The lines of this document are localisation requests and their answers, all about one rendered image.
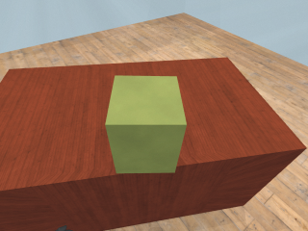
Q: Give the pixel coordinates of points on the carton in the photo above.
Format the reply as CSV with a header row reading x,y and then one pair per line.
x,y
145,124

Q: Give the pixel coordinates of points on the pedestal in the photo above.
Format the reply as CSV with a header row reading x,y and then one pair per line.
x,y
57,167

